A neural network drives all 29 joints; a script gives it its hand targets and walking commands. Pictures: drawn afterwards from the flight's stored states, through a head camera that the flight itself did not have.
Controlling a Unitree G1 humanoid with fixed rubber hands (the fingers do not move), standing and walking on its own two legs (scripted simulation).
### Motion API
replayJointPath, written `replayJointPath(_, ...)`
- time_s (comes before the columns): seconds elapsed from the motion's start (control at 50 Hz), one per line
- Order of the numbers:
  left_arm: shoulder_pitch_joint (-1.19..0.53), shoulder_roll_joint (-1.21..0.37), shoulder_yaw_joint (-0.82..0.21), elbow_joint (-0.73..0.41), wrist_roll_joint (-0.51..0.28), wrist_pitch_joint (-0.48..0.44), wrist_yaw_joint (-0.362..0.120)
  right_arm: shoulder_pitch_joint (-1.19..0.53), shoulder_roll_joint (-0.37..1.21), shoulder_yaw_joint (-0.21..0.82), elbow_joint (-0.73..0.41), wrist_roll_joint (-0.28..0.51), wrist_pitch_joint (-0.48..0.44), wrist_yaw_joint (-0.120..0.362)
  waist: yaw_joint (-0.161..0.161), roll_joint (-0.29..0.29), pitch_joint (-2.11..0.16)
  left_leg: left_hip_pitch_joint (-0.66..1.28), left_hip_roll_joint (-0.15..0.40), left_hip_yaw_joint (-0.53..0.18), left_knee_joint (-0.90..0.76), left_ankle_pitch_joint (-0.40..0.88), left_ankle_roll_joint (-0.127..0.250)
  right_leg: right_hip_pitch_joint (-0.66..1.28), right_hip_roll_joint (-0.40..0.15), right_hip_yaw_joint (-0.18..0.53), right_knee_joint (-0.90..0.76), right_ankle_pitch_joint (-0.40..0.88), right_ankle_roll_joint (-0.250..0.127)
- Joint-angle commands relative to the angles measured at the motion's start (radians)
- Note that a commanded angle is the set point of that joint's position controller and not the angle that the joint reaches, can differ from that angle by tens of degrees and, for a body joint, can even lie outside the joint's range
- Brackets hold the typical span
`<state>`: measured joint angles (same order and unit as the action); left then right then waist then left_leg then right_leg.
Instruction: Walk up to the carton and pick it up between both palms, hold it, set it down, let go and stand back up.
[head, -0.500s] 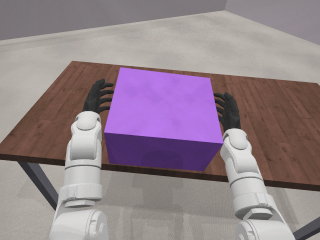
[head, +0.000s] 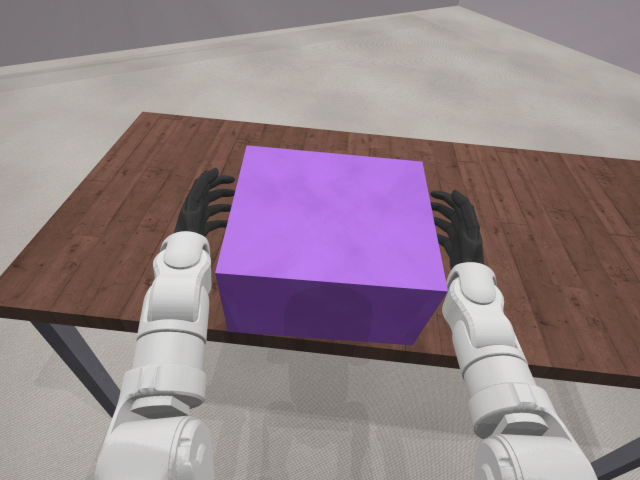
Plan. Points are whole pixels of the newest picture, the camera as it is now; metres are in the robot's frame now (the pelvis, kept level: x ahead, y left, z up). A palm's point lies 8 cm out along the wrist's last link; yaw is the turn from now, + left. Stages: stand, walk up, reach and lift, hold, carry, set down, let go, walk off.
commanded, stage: set down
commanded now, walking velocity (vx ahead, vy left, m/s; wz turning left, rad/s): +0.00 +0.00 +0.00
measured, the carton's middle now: (328, 243) +0.40 +0.00 +0.09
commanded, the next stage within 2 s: none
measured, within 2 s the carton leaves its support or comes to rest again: neither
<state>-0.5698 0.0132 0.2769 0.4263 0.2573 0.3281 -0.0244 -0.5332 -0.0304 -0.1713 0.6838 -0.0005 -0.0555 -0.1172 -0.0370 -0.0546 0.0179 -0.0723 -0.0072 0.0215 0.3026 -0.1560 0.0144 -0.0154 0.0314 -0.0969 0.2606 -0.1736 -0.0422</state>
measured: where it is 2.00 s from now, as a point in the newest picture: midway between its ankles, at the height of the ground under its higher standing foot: outside the picture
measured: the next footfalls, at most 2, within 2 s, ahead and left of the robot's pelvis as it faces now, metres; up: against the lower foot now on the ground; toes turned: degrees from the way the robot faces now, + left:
none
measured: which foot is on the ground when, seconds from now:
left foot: down 0.00-1.00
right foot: down 0.00-1.00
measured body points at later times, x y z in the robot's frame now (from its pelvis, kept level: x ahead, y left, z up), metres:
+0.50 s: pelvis +0.01 +0.00 +0.00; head +0.00 +0.02 +0.45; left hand +0.42 +0.16 +0.11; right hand +0.39 -0.18 +0.10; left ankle +0.01 +0.11 -0.75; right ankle -0.01 -0.08 -0.75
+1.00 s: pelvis +0.01 +0.00 +0.00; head +0.04 +0.01 +0.45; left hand +0.44 +0.15 +0.08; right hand +0.41 -0.19 +0.08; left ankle +0.01 +0.11 -0.75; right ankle -0.01 -0.08 -0.75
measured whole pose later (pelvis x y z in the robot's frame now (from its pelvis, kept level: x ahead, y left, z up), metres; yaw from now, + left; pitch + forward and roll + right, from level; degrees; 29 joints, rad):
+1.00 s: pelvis +0.01 +0.00 +0.00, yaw -1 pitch +6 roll +0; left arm -0.76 0.03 0.40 0.96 0.28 -0.03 0.01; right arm -0.67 0.02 -0.53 0.93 -0.31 -0.25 -0.03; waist 0.00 -0.02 -0.07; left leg -0.24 0.00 0.05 0.29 -0.15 0.01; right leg -0.20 0.04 -0.07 0.26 -0.16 -0.04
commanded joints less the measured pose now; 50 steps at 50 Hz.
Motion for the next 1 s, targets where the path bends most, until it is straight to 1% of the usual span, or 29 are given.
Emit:
replayJointPath(0.0,-0.546,-0.522,-0.394,-0.102,-0.065,-0.075,-0.109,-0.771,0.451,0.299,-0.277,-0.034,-0.129,0.121,0.009,0.054,-0.457,0.097,0.013,0.016,-0.007,0.228,-0.023,0.154,-0.043,-0.004,0.029,0.422,0.089)
replayJointPath(0.06,-0.580,-0.532,-0.388,-0.056,-0.063,-0.111,-0.098,-0.790,0.452,0.272,-0.238,-0.058,-0.152,0.131,0.014,0.059,-0.484,0.113,0.018,0.020,0.000,0.247,-0.030,0.135,-0.039,-0.011,0.027,0.415,0.083)
replayJointPath(0.14,-0.622,-0.546,-0.365,0.019,-0.059,-0.151,-0.089,-0.813,0.454,0.218,-0.171,-0.097,-0.174,0.144,0.016,0.056,-0.490,0.111,0.023,0.026,-0.005,0.223,-0.034,0.107,-0.040,-0.015,0.018,0.370,0.078)
replayJointPath(0.2,-0.655,-0.557,-0.347,0.066,-0.058,-0.182,-0.082,-0.837,0.458,0.182,-0.143,-0.124,-0.191,0.154,0.019,0.052,-0.518,0.107,0.027,0.030,-0.008,0.219,-0.036,0.101,-0.039,-0.018,0.015,0.355,0.073)
replayJointPath(0.22,-0.665,-0.559,-0.341,0.079,-0.057,-0.193,-0.078,-0.843,0.463,0.173,-0.131,-0.131,-0.195,0.158,0.024,0.055,-0.530,0.108,0.027,0.031,-0.007,0.227,-0.038,0.102,-0.038,-0.018,0.017,0.359,0.073)
replayJointPath(0.32,-0.692,-0.568,-0.310,0.137,-0.042,-0.232,-0.065,-0.854,0.463,0.126,-0.072,-0.168,-0.212,0.171,0.023,0.055,-0.562,0.122,0.030,0.035,0.004,0.273,-0.049,0.098,-0.033,-0.022,0.020,0.389,0.071)
replayJointPath(0.36,-0.694,-0.564,-0.289,0.166,-0.034,-0.242,-0.062,-0.852,0.463,0.107,-0.048,-0.180,-0.216,0.175,0.024,0.052,-0.557,0.113,0.031,0.035,0.001,0.272,-0.049,0.098,-0.033,-0.019,0.019,0.389,0.071)
replayJointPath(0.48,-0.703,-0.553,-0.236,0.215,-0.008,-0.272,-0.062,-0.833,0.470,0.061,0.008,-0.217,-0.223,0.185,0.024,0.052,-0.549,0.081,0.031,0.043,-0.002,0.294,-0.050,0.131,-0.036,-0.014,0.030,0.450,0.073)
replayJointPath(0.54,-0.701,-0.546,-0.212,0.242,0.002,-0.285,-0.062,-0.833,0.469,0.041,0.022,-0.231,-0.228,0.189,0.028,0.053,-0.547,0.065,0.032,0.045,-0.005,0.298,-0.046,0.143,-0.038,-0.011,0.035,0.465,0.074)
replayJointPath(0.58,-0.707,-0.543,-0.206,0.250,0.006,-0.296,-0.061,-0.829,0.474,0.031,0.031,-0.243,-0.235,0.191,0.025,0.054,-0.556,0.061,0.032,0.048,-0.001,0.312,-0.048,0.151,-0.039,-0.011,0.041,0.496,0.078)
replayJointPath(0.64,-0.724,-0.538,-0.199,0.261,0.008,-0.321,-0.056,-0.828,0.484,0.025,0.040,-0.258,-0.245,0.196,0.028,0.059,-0.581,0.046,0.033,0.050,0.003,0.326,-0.047,0.156,-0.040,-0.008,0.052,0.528,0.078)
replayJointPath(0.72,-0.749,-0.532,-0.188,0.294,0.010,-0.353,-0.047,-0.838,0.490,0.001,0.059,-0.285,-0.259,0.204,0.030,0.063,-0.607,0.032,0.036,0.050,0.005,0.317,-0.048,0.139,-0.042,-0.005,0.057,0.520,0.076)
replayJointPath(0.8,-0.773,-0.528,-0.177,0.323,0.012,-0.384,-0.038,-0.849,0.501,-0.017,0.069,-0.311,-0.272,0.209,0.032,0.059,-0.643,0.012,0.038,0.053,0.009,0.320,-0.045,0.137,-0.045,-0.001,0.067,0.546,0.077)
replayJointPath(0.82,-0.778,-0.527,-0.172,0.332,0.012,-0.392,-0.036,-0.856,0.503,-0.020,0.070,-0.315,-0.276,0.211,0.037,0.058,-0.657,0.006,0.039,0.053,0.009,0.319,-0.044,0.139,-0.046,0.001,0.069,0.552,0.076)
replayJointPath(0.92,-0.802,-0.517,-0.148,0.379,0.018,-0.425,-0.032,-0.862,0.509,-0.044,0.096,-0.351,-0.287,0.214,0.034,0.042,-0.685,-0.025,0.041,0.053,0.009,0.312,-0.040,0.140,-0.051,0.004,0.081,0.579,0.081)
replayJointPath(0.98,-0.812,-0.510,-0.128,0.407,0.026,-0.438,-0.031,-0.859,0.512,-0.066,0.120,-0.367,-0.289,0.217,0.034,0.044,-0.692,-0.039,0.043,0.054,0.009,0.305,-0.039,0.131,-0.053,0.007,0.083,0.579,0.080)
